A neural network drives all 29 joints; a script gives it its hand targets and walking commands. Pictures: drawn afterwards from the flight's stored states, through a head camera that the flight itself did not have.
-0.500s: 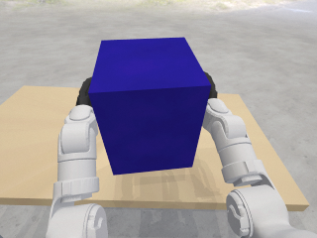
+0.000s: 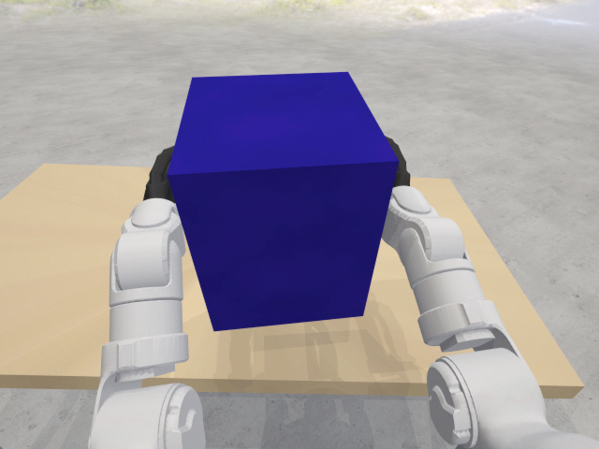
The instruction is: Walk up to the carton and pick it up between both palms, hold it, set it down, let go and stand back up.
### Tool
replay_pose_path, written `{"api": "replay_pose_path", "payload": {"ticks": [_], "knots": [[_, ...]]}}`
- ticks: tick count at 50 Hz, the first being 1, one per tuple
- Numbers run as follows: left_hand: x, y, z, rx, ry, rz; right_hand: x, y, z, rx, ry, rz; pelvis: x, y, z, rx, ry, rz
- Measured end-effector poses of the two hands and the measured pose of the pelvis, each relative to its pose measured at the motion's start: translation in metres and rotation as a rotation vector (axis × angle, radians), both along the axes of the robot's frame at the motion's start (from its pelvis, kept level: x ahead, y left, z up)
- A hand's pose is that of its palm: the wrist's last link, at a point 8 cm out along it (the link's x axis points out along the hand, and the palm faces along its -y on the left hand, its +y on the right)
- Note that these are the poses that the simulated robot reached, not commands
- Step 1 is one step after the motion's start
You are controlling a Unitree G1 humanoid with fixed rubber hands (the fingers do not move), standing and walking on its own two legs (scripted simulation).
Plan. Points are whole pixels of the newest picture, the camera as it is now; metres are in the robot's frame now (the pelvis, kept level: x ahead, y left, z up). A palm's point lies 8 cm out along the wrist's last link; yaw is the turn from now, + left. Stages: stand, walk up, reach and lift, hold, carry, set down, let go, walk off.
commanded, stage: hold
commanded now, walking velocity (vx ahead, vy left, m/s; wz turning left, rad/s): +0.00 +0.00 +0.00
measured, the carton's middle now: (281, 201) +0.37 +0.00 +0.21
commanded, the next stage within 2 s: set down in 0.16 s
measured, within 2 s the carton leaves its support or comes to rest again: neither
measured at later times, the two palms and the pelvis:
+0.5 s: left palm (161, 202) +0.38 +0.16 +0.21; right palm (386, 192) +0.37 -0.14 +0.22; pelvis +0.00 +0.00 +0.00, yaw +1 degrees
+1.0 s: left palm (179, 237) +0.39 +0.15 +0.15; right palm (383, 234) +0.37 -0.15 +0.15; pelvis +0.01 +0.01 +0.00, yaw +1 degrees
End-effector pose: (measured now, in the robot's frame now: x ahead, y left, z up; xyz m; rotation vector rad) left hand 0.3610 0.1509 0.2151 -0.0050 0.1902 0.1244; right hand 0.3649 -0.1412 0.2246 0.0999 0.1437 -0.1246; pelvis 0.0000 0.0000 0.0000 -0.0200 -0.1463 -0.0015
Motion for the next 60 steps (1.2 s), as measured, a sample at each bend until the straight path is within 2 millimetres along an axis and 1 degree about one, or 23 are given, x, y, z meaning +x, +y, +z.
{"api": "replay_pose_path", "payload": {"ticks": [14,20,22,24,27,34,38,43,51,54,60], "knots": [[0.002,0.001,-0.002,-0.012,0.007,0.0,0.001,0.001,0.0,-0.011,0.005,0.002,-0.002,0.001,0.001,0.0,0.001,0.007],[0.008,0.003,0.006,0.003,-0.07,-0.001,0.006,0.003,0.009,-0.021,-0.088,0.0,-0.001,0.003,0.002,0.001,0.001,0.011],[0.012,0.003,0.006,0.016,-0.075,-0.014,0.008,0.003,0.008,-0.023,-0.106,-0.005,0.0,0.004,0.002,0.003,-0.01,0.014],[0.014,0.004,0.0,0.029,-0.065,-0.023,0.01,0.004,0.001,-0.028,-0.109,-0.01,0.002,0.004,0.002,0.006,-0.025,0.016],[0.015,0.006,-0.012,0.043,-0.055,-0.029,0.01,0.006,-0.015,-0.032,-0.111,-0.013,0.005,0.004,0.002,0.008,-0.046,0.016],[0.011,0.009,-0.049,0.051,-0.03,-0.022,0.006,0.01,-0.062,-0.048,-0.099,-0.012,0.009,0.004,0.001,0.003,-0.071,0.017],[0.01,0.007,-0.067,0.039,-0.008,-0.015,0.004,0.008,-0.079,-0.054,-0.086,-0.012,0.009,0.005,0.001,0.0,-0.059,0.021],[0.013,0.002,-0.073,0.042,-0.01,-0.024,0.005,0.003,-0.081,-0.054,-0.093,-0.021,0.01,0.006,0.001,-0.002,-0.035,0.022],[0.027,-0.006,-0.069,0.049,0.001,-0.06,0.01,-0.006,-0.076,-0.064,-0.083,-0.051,0.014,0.009,0.002,0.003,-0.015,0.009],[0.03,-0.006,-0.071,0.056,0.009,-0.066,0.012,-0.005,-0.078,-0.067,-0.076,-0.053,0.015,0.011,0.002,0.003,-0.015,0.002],[0.029,0.0,-0.082,0.05,0.022,-0.058,0.014,0.001,-0.086,-0.07,-0.065,-0.045,0.018,0.013,0.002,0.0,-0.01,-0.001]]}}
